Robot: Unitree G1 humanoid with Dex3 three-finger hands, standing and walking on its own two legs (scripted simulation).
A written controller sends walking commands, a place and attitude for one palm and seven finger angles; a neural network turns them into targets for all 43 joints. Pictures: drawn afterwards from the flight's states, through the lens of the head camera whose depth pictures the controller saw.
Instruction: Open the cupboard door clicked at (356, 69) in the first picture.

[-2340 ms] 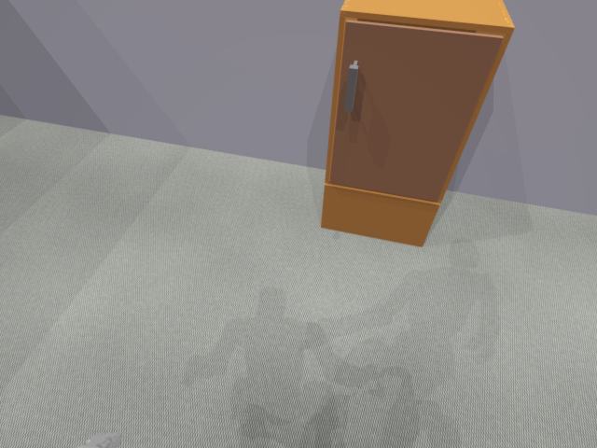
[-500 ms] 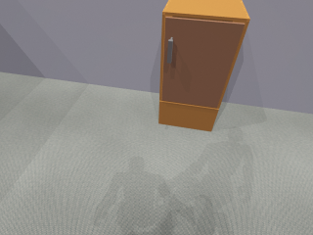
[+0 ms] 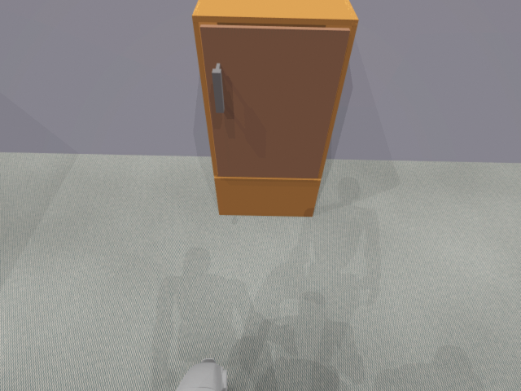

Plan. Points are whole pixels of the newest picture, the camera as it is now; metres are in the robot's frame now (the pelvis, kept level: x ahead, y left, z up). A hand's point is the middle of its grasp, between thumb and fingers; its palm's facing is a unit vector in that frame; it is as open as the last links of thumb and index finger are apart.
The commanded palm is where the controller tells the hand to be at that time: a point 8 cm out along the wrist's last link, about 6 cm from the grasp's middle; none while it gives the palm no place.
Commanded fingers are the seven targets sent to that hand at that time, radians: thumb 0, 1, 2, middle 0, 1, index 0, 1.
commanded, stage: take the last steps up to it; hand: left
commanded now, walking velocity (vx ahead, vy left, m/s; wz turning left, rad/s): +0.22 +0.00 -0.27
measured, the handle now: (219, 88) +0.94 +0.21 -0.05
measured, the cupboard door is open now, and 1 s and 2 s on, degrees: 0 0 0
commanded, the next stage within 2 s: come to a stop and stand still in 0.90 s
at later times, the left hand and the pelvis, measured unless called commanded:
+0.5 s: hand (136, 333) +0.24 +0.27 -0.17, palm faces -0.01 -0.99 -0.13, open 7.3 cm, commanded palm none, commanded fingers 0.00 0.90 0.90 -0.20 -0.30 -0.20 -0.30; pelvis +0.18 +0.09 +0.01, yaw -3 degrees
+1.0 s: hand (213, 239) +0.48 +0.16 -0.19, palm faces -0.05 -0.99 -0.11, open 7.3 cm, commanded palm none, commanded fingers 0.00 0.90 0.90 -0.20 -0.30 -0.20 -0.30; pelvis +0.37 +0.01 -0.02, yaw -1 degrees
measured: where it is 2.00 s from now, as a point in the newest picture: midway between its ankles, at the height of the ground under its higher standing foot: (257, 357)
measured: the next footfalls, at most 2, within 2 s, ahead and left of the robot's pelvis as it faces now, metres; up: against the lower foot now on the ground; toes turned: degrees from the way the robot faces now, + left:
left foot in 0.14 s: +0.21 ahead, +0.13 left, +0.00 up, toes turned +7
right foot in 0.94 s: +0.47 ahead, -0.08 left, +0.00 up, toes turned -10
